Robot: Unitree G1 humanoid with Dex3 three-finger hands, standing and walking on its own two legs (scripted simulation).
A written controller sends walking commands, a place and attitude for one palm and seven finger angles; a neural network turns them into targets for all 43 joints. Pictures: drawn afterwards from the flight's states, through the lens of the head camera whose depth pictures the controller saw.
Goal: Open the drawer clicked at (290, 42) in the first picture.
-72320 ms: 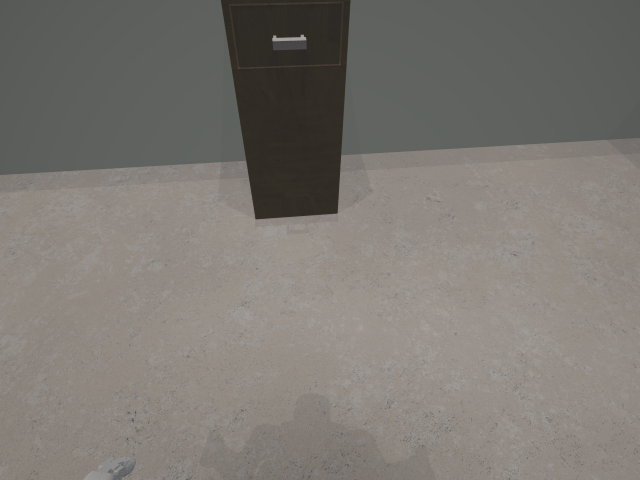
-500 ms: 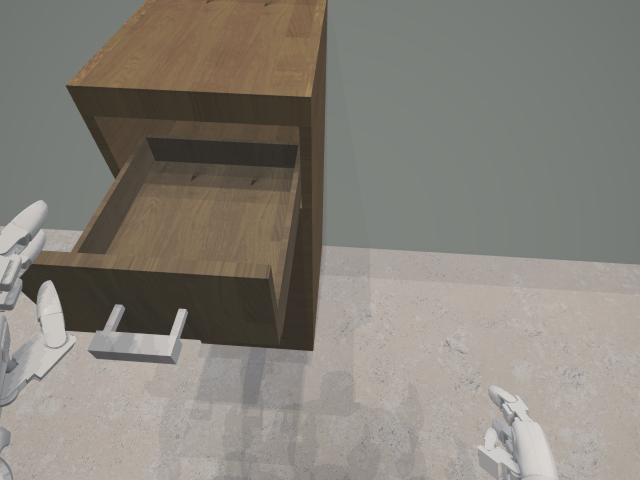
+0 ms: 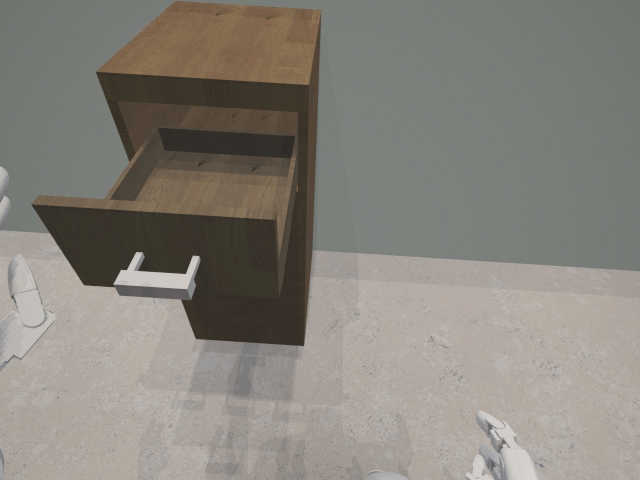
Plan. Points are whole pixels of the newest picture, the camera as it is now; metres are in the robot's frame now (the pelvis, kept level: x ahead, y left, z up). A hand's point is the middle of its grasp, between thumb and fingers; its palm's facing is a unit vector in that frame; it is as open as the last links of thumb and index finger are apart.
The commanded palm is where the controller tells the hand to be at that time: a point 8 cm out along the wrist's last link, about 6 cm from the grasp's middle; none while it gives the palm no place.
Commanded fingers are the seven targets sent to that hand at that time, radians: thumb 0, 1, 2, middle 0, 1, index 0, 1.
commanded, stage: step back with the hand held close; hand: left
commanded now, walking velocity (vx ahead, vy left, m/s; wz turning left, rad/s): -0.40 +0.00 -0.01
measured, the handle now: (161, 272) +0.39 +0.25 +0.03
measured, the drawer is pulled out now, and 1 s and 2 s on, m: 0.29 0.29 0.29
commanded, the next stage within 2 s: stop stepping back and stand still in 0.22 s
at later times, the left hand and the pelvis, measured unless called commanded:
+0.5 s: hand out of the picture +0.08 +0.21 +0.20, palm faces +0.35 -0.81 -0.47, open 7.4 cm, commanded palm +0.01 +0.26 +0.22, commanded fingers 0.00 0.90 0.90 -0.20 -0.30 -0.20 -0.30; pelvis -0.12 -0.02 +0.02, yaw +1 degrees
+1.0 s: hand out of the picture +0.04 +0.21 +0.20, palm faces +0.37 -0.82 -0.42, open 7.4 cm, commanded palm -0.02 +0.26 +0.22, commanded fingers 0.00 0.90 0.90 -0.20 -0.30 -0.20 -0.30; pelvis -0.15 -0.02 +0.01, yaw +0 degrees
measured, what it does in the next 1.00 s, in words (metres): walks backwards: right foot, then left foot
